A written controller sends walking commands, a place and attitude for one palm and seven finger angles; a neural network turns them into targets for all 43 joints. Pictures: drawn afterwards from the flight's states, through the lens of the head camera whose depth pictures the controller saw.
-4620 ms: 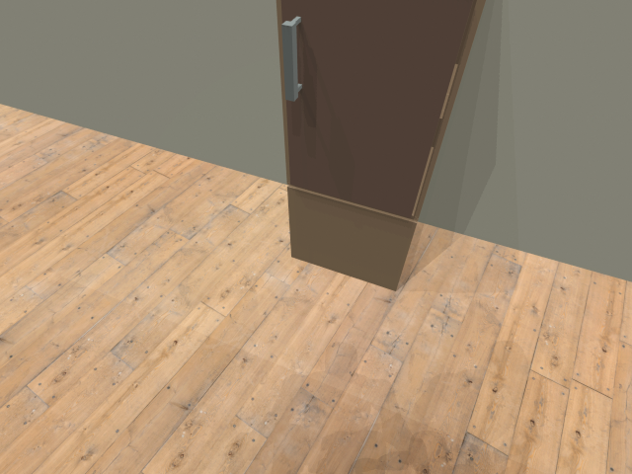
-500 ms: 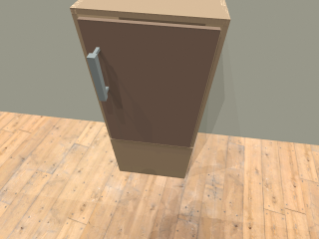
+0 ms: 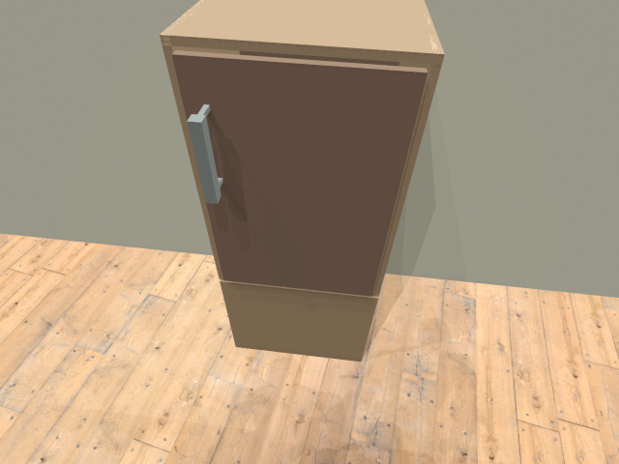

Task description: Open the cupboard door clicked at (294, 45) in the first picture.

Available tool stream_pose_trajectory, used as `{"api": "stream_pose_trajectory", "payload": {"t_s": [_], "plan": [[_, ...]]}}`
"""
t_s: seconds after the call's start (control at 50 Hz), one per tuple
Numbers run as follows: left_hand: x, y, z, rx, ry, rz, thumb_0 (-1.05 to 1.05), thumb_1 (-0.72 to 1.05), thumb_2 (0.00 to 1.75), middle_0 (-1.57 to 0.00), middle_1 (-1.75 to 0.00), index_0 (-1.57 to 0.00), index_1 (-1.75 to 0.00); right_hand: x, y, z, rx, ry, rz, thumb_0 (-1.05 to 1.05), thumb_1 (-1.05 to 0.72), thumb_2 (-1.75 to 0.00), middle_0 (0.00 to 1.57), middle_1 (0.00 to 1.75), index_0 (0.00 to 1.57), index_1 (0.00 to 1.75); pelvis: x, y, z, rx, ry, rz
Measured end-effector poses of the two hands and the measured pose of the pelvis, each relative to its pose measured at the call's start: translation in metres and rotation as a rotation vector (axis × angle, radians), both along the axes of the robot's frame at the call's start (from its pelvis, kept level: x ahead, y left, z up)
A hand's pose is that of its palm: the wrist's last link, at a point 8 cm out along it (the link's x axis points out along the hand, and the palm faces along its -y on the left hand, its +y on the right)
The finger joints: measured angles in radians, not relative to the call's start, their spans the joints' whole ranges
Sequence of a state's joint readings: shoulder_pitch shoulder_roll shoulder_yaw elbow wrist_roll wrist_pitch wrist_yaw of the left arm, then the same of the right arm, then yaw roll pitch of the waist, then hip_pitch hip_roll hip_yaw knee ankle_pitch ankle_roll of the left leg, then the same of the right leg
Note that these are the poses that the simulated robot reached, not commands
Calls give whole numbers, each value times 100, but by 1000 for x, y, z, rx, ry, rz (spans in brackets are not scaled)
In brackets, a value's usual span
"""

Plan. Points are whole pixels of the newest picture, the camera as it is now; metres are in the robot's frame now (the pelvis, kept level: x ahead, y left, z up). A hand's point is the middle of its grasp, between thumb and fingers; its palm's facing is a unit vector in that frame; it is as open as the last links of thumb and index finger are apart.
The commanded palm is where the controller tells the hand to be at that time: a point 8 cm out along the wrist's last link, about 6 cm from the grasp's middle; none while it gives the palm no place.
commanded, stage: look again from close up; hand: left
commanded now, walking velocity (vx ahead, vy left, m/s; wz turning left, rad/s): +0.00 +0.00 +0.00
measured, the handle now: (209, 155) +0.60 +0.22 +0.08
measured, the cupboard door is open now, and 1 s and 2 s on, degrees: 0 0 0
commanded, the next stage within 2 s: shuffle to correct the standing spot in 0.02 s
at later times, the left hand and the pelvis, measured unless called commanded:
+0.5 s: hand out of the picture -0.02 +0.18 -0.18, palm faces +0.04 -0.99 -0.16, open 7.4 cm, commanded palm none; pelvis +0.01 +0.02 -0.01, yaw -2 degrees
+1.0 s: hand out of the picture +0.12 +0.19 -0.18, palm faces -0.02 -0.97 -0.22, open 7.3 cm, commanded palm none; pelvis +0.04 +0.01 -0.01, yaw -4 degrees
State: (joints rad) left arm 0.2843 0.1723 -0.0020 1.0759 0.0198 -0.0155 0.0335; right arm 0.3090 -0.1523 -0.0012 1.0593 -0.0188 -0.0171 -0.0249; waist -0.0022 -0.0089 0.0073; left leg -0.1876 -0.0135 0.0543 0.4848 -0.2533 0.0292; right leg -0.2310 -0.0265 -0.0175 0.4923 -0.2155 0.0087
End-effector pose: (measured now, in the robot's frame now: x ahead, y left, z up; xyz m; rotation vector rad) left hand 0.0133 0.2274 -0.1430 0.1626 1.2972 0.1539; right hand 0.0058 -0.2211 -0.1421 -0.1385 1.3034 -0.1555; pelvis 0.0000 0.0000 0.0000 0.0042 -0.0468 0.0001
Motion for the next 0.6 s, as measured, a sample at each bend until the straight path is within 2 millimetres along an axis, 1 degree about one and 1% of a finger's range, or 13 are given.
{"api": "stream_pose_trajectory", "payload": {"t_s": [0.12, 0.24, 0.34, 0.42, 0.48, 0.52, 0.56, 0.6], "plan": [[-13, 1, 0, -4, 22, 6, 0, 91, 90, -20, -30, -20, -30, -11, -1, 1, -4, 24, -1, 1, -91, -90, 20, 30, 20, 30, -5, 1, 1, 0, 0, 1], [-28, -4, -3, -17, 53, 17, 0, 90, 90, -20, -30, -20, -30, -20, -2, -1, -3, 51, 2, 1, -91, -90, 20, 30, 20, 30, -7, 0, 0, 1, 0, -5], [-40, -7, -6, -35, 92, 35, 0, 90, 90, -20, -30, -20, -30, -26, -1, -3, -3, 78, -8, 1, -91, -90, 20, 30, 20, 30, -3, 3, -3, -2, 9, -21], [-44, -3, -11, -47, 121, 48, 0, 90, 90, -20, -30, -20, -30, -29, 3, -4, -11, 91, -23, 1, -91, -90, 20, 30, 20, 30, 3, 9, -6, -3, 14, -28], [-40, 3, -12, -51, 140, 48, 0, 90, 90, -20, -30, -20, -30, -31, 11, -3, -13, 103, -38, 1, -91, -90, 20, 30, 20, 30, 12, 16, -7, -1, 20, -35], [-31, 7, -11, -48, 147, 33, 0, 90, 90, -20, -30, -20, -30, -32, 16, -2, -7, 110, -57, 1, -91, -90, 20, 30, 20, 30, 18, 19, -6, 0, 25, -44], [-17, 9, -7, -41, 143, 12, 0, 90, 90, -20, -30, -20, -30, -33, 22, -2, 5, 118, -77, 1, -91, -90, 20, 30, 20, 30, 25, 20, -4, 2, 29, -57], [3, 9, -3, -35, 124, -10, 0, 90, 90, -20, -30, -20, -30, -34, 28, -2, 22, 131, -92, 1, -91, -90, 20, 30, 20, 30, 31, 20, -2, 3, 33, -65]]}}
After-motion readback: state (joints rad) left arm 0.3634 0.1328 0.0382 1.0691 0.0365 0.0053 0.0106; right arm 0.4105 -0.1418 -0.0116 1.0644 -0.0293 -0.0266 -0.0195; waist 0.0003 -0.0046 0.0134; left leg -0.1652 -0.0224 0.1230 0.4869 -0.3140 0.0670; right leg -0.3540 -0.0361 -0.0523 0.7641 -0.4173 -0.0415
